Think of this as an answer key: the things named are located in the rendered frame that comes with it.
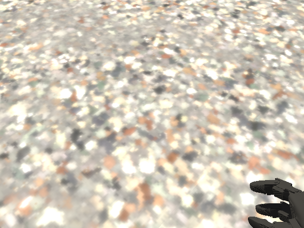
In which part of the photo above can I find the right robot hand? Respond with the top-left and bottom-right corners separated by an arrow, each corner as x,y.
248,178 -> 304,228

